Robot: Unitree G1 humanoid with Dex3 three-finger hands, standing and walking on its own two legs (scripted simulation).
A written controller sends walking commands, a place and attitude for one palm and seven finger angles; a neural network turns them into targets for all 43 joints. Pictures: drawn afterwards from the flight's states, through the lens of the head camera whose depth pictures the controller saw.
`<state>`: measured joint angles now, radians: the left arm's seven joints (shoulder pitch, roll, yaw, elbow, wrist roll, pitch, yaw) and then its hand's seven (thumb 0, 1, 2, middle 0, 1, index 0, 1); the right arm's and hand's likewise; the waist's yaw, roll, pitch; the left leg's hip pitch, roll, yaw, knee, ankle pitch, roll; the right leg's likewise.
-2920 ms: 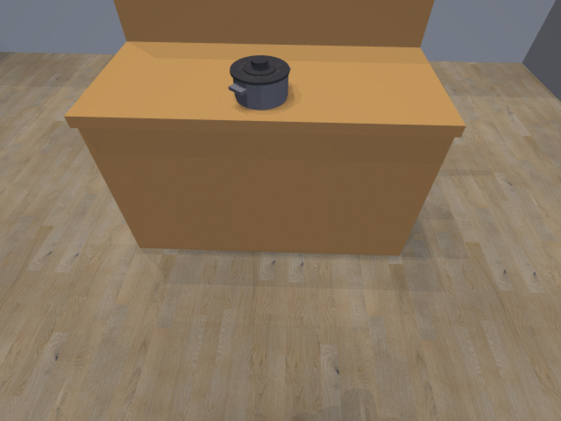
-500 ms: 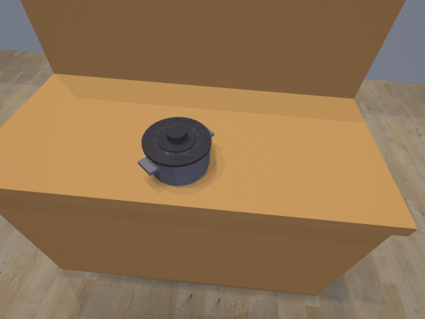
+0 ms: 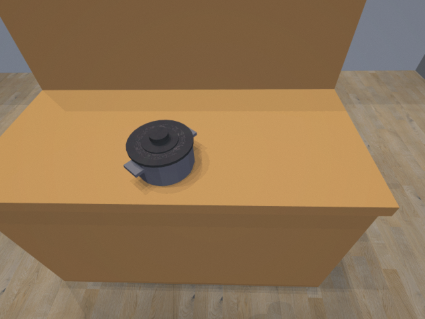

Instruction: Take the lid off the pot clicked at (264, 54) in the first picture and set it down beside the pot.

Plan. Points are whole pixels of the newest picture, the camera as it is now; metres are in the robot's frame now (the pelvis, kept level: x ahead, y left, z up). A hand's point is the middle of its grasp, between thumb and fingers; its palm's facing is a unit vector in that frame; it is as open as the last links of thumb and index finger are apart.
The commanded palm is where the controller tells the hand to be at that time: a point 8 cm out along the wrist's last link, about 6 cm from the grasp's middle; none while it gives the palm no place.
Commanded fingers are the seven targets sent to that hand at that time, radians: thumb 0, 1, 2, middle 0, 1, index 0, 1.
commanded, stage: come to a stop and stand still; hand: left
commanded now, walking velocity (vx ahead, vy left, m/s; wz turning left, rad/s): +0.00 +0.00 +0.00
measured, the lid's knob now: (158, 135) +0.54 +0.18 +0.04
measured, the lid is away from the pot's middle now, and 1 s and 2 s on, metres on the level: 0.00 0.00 0.00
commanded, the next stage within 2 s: look again from close up in 0.28 s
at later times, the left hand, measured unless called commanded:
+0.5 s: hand out of the picture +0.01 +0.19 -0.18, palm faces +0.04 -0.98 -0.20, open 7.4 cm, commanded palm none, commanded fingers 0.00 0.90 0.90 -0.20 -0.30 -0.20 -0.30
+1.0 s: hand out of the picture +0.00 +0.21 -0.18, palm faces +0.04 -0.98 -0.17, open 7.4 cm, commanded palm none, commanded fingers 0.00 0.90 0.90 -0.20 -0.30 -0.20 -0.30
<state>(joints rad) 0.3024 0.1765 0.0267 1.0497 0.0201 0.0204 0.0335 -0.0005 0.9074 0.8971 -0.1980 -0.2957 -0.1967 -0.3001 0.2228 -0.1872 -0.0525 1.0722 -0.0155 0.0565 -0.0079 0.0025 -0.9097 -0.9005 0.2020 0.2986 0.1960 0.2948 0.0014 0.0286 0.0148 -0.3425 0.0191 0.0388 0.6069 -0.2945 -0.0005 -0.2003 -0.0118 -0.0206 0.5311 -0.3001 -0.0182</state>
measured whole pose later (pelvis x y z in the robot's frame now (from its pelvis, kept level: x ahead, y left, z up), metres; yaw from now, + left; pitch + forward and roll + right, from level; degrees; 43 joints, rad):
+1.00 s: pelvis +0.02 +0.04 +0.00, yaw +1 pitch -1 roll -1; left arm 0.34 0.18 -0.01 1.04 0.02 -0.01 0.03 0.00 0.91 0.90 -0.20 -0.30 -0.20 -0.30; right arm 0.24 -0.16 0.00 1.05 -0.01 -0.02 -0.02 0.01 -0.93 -0.90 0.20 0.30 0.20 0.29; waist 0.02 -0.04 0.03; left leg -0.26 -0.02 0.02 0.53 -0.26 0.03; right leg -0.17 -0.05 -0.02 0.49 -0.30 0.04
